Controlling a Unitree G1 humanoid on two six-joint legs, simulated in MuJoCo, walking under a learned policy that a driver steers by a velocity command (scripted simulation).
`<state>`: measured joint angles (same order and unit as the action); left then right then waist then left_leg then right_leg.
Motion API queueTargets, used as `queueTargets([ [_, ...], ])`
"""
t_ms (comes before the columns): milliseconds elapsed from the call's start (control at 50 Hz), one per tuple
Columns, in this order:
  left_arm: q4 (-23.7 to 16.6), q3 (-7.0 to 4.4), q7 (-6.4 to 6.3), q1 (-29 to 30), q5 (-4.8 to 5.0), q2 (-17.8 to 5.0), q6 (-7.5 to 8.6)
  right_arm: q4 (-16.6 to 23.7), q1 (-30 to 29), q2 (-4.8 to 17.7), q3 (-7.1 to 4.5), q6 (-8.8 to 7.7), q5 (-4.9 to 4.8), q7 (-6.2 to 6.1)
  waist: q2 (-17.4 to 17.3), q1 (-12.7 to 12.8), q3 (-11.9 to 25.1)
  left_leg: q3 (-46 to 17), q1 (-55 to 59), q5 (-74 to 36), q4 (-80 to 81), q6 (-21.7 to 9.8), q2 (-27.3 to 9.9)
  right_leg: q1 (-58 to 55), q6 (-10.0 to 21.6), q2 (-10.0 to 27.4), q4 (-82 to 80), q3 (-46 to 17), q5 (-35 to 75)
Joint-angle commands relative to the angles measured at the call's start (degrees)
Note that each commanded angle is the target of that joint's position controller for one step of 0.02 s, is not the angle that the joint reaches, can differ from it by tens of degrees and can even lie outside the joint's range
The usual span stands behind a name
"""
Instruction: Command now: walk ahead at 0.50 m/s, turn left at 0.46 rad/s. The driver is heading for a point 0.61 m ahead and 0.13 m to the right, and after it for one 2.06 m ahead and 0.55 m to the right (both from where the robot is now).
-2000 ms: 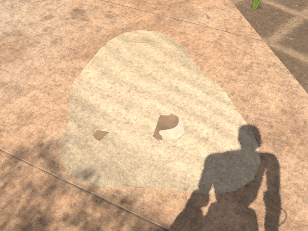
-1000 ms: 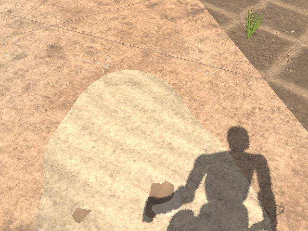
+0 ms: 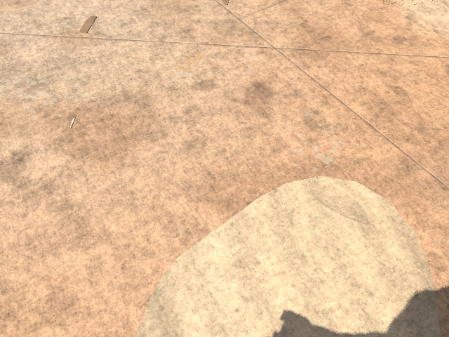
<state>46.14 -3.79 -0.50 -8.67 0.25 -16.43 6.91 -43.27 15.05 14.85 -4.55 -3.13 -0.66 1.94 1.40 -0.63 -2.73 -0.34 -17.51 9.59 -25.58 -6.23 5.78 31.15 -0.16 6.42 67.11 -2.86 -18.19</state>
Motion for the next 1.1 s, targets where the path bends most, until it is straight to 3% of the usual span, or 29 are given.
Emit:
queueTargets([
  [20, -2.74, -1.38, -0.17, -3.40, -0.99, -4.41, -0.87, 4.42, -1.43, 7.08, -1.51, -1.75, 0.10, -1.00, -3.01, 2.33, 6.18, -15.22, 6.39, -18.07, 13.22, -10.72, -14.77, 4.89, -1.55, 1.63, -5.35, -0.18, 6.21],
  [80, -4.64, -0.74, -0.12, 2.68, -1.06, -3.00, -1.01, 2.61, 2.38, 7.29, -1.35, -1.70, -0.02, -2.02, -4.28, -0.02, 4.22, -11.61, 7.13, -20.09, 13.85, -8.76, -13.16, 7.18, -2.41, 0.63, -16.72, 0.64, 16.13],
  [160, -5.63, 0.09, 1.09, 8.36, 0.17, -2.01, -0.63, 0.99, 4.75, 7.81, -1.05, -1.86, 0.13, -2.29, -6.07, -3.23, 1.96, -8.70, 9.84, -12.45, 15.06, -6.10, -13.48, 5.99, -0.79, -0.86, -29.94, 2.07, 27.78],
  [260, -8.37, 0.51, 3.06, 13.37, 0.90, -2.59, -0.18, -1.97, 7.65, 8.58, -1.09, -1.63, 0.49, -2.39, -4.76, -5.13, -1.33, -8.33, 21.22, -15.27, 12.95, -5.61, -18.65, 12.66, 2.49, -1.80, -34.58, 2.00, 22.78],
  [300, -9.14, 0.67, 4.04, 13.16, 1.01, -2.56, -0.02, -2.49, 7.28, 9.03, -1.22, -1.14, 0.45, -2.69, -4.96, -4.44, -1.03, -6.80, 24.39, -22.19, 10.46, -4.64, -19.77, 12.37, 4.12, -2.88, -35.38, 2.59, 17.93],
  [340, -8.66, 0.08, 4.39, 9.00, 0.90, -3.96, -0.21, -1.98, 5.22, 10.23, -1.41, -0.76, 0.64, -3.00, -6.26, -1.84, 2.65, -3.96, 24.43, -40.10, 4.93, -3.08, -18.92, 3.77, 6.05, -6.27, -35.49, 5.34, 13.36],
  [360, -7.61, -0.77, 4.21, 4.04, 0.71, -5.56, -0.45, -1.69, 4.31, 10.89, -1.48, -0.43, 0.71, -3.15, -6.75, 0.89, 6.26, -2.40, 24.02, -50.34, -1.43, -2.20, -17.80, -3.70, 7.26, -8.66, -35.51, 7.15, 12.39],
  [380, -5.60, -1.94, 3.87, -4.17, 0.51, -7.62, -0.67, -1.14, 2.93, 10.93, -1.26, -0.13, 0.63, -3.35, -5.48, 5.35, 10.63, 0.06, 20.35, -53.24, -12.26, -0.53, -15.33, -15.31, 9.04, -10.09, -37.82, 7.28, 15.61],
  [400, -4.43, -3.00, 3.17, -13.27, 0.07, -11.71, -1.03, 0.35, 3.39, 9.34, -0.43, -0.46, 1.57, -3.68, 0.91, 8.19, 17.09, 2.02, 7.36, -35.78, -30.10, 1.65, -12.68, -32.36, 13.05, -0.34, -37.56, -6.66, 19.39],
  [420, -4.08, -3.58, 3.50, -15.08, 0.43, -14.91, -0.81, 0.87, 11.61, 1.83, 1.82, -1.96, 2.16, -2.37, 15.57, 2.92, 23.29, -0.63, -17.46, 17.28, -49.99, 5.99, -0.69, -52.74, 23.99, 12.50, -42.36, -36.87, 10.79],
  [440, -3.64, -2.48, 3.22, -16.38, 1.18, -9.43, -1.20, 0.88, 7.14, 6.86, 1.23, -3.65, 0.79, -1.62, 9.68, 6.56, 23.29, -8.00, -24.95, 20.52, -54.62, 5.01, -2.65, -54.58, 22.14, 11.72, -48.34, -42.14, 0.74],
  [460, -4.86, -2.01, 2.72, -12.59, 0.84, -7.93, -1.51, 3.28, 0.60, 9.08, 0.69, -4.73, -0.96, -1.12, 6.02, 6.74, 14.30, -7.66, -28.58, 15.52, -53.40, 4.25, -5.47, -47.33, 19.38, 10.16, -49.69, -34.34, 1.58],
  [480, -6.08, -1.74, 2.52, -8.89, 0.48, -7.43, -1.77, 4.11, -2.60, 8.57, 0.95, -5.25, -0.44, -1.31, -0.91, 5.04, 9.71, -6.66, -26.71, 11.67, -49.27, 4.00, -7.74, -38.46, 17.89, 8.07, -50.67, -28.66, 6.70],
  [500, -7.03, -1.46, 2.46, -6.53, 0.22, -6.77, -1.86, 4.48, -3.62, 8.57, 0.58, -5.27, 0.73, -1.63, -3.36, 3.08, 6.58, -6.06, -24.20, 9.85, -44.87, 4.60, -9.06, -31.36, 17.60, 6.42, -51.72, -25.19, 13.27],
  [520, -7.75, -1.17, 2.31, -5.38, -0.30, -6.27, -1.84, 4.81, -2.64, 8.48, 0.28, -4.76, 1.34, -1.80, -2.29, 1.09, 6.27, -6.26, -20.58, 8.82, -42.21, 5.10, -10.21, -27.13, 17.49, 4.80, -52.87, -22.72, 17.62],
  [580, -8.27, -1.38, 1.74, -5.33, 0.28, -6.77, -1.80, 5.21, -1.05, 6.59, 0.43, -3.09, 1.79, -2.41, 0.47, -0.65, 5.16, -4.41, -18.40, 7.42, -34.68, 7.67, -10.83, -20.48, 17.81, 2.49, -54.60, -17.57, 24.03],
  [620, -7.96, -1.88, 1.01, -6.87, 0.48, -8.34, -1.97, 6.48, -4.64, 5.56, 0.80, -2.56, 1.93, -2.78, 0.90, 0.24, 4.06, -3.38, -18.77, 1.71, -27.83, 9.30, -10.17, -17.70, 17.09, 1.03, -55.04, -14.85, 25.40],
  [700, -6.81, -2.15, -0.12, -10.21, 1.11, -8.83, -3.35, 8.34, -13.15, 3.94, 1.37, -3.05, 1.82, -2.48, 2.87, 3.36, 3.56, -2.32, -13.08, -12.20, -11.20, 9.76, -5.99, -15.32, 12.49, -3.30, -51.18, -11.22, 28.69],
  [780, -6.17, -2.32, -1.03, -12.91, 1.34, -8.40, -5.40, 9.56, -16.43, 5.41, 0.71, -3.48, 1.11, -1.68, 4.59, 4.13, 5.60, -3.65, -9.63, -12.14, -3.71, 8.83, -2.37, -20.46, 9.73, -2.74, -44.03, -16.64, 29.54],
  [840, -8.48, -2.35, -1.71, -8.47, 1.13, -7.74, -6.27, 8.50, -11.66, 7.42, -0.34, -4.20, 1.26, -1.53, 6.25, 0.30, 7.24, -4.55, -3.62, -12.44, 3.10, 6.25, -3.11, -23.72, 7.29, -3.36, -35.85, -20.83, 29.13],
  [860, -9.87, -1.78, -1.58, -7.05, 0.81, -5.89, -6.13, 7.96, -7.30, 9.21, -0.85, -4.49, 2.05, -1.90, 4.73, -1.80, 11.42, -6.53, 6.40, -20.75, 4.27, 3.59, -7.91, -20.65, 5.10, -6.00, -27.99, -18.92, 26.57],
  [880, -11.59, -0.65, -1.54, -8.00, -0.46, -2.64, -5.89, 7.95, -1.54, 12.59, -1.39, -4.14, 3.02, -2.66, -4.38, -2.99, 18.96, -16.77, 22.19, -43.05, -0.15, -0.91, -20.57, -11.17, 2.12, -10.82, -12.46, -12.41, 4.40],
  [900, -11.29, -0.10, -0.96, -20.50, 0.62, -2.45, -5.60, 6.71, 0.34, 12.92, -1.42, -2.91, 3.05, -2.35, -20.05, 2.07, 27.42, -35.17, 36.05, -49.04, -2.19, -12.69, -34.37, 2.33, -0.31, -15.50, 0.70, -9.28, -26.79],
  [920, -8.87, -1.26, -0.82, -22.15, 1.00, -8.53, -6.24, 7.97, -2.35, 9.45, -1.02, -1.82, 1.42, -2.38, -13.40, 1.65, 25.50, -35.86, 30.86, -33.18, -0.33, -11.99, -33.40, 5.39, -2.07, -9.57, 7.33, -8.90, -21.52],
  [940, -9.57, -2.21, -0.99, -15.16, 1.21, -10.97, -7.31, 9.12, -4.61, 6.06, -0.04, -0.98, 1.22, -2.82, -8.79, -0.39, 18.11, -27.00, 24.72, -24.91, 1.24, -9.00, -28.51, 7.58, -3.58, -8.19, 9.33, -6.23, -16.63],
  [960, -10.16, -2.43, -1.39, -11.93, 1.14, -10.55, -8.45, 9.18, -7.30, 5.31, 0.54, 0.00, 1.46, -2.96, -5.37, 0.20, 13.82, -21.76, 17.81, -18.49, 3.32, -7.03, -25.01, 7.33, -4.31, -6.66, 8.39, -4.48, -13.09],
  [1000, -11.20, -2.16, -1.60, -10.50, 0.83, -8.03, -9.94, 8.52, -10.32, 6.65, 0.47, 0.83, 2.13, -3.01, -7.38, 1.83, 7.17, -14.27, 4.47, -13.96, 7.72, -6.23, -20.13, 2.47, -4.59, -5.40, 5.18, -2.01, -9.18],
  [1040, -11.35, -1.27, -1.67, -11.54, 0.52, -4.62, -9.89, 7.39, -10.63, 7.12, 0.22, 0.70, 2.48, -2.83, -9.07, 2.50, 6.96, -9.50, 1.33, -16.91, 9.25, -7.03, -18.07, -1.55, -4.41, -6.03, -0.73, -0.01, -7.74],
  [1100, -11.91, -0.41, -1.42, -9.43, -0.31, -3.33, -9.24, 6.13, -10.99, 7.77, 0.00, 0.78, 1.71, -2.66, -8.35, 2.10, 10.17, -7.26, 3.05, -22.49, 8.40, -8.63, -19.58, -5.82, -3.76, -4.87, -10.86, 0.31, -5.14],
])
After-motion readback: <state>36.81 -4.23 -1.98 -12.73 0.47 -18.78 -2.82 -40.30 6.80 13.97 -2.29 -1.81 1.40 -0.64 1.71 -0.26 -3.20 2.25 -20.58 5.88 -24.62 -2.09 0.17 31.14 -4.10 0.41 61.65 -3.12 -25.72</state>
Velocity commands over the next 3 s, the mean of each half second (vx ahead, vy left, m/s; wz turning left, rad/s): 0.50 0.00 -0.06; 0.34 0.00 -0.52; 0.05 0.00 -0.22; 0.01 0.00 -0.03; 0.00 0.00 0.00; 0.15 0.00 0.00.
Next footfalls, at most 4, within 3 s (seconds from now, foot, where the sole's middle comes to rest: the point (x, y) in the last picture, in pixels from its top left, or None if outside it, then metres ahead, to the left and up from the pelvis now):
0.38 right None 0.40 -0.14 -0.77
0.86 left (231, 259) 0.69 -0.02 -0.77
1.28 right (300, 306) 0.54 -0.22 -0.77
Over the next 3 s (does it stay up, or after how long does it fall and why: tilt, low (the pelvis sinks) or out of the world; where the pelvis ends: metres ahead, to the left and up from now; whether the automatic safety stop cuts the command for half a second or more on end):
stays up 0.65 -0.11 -0.01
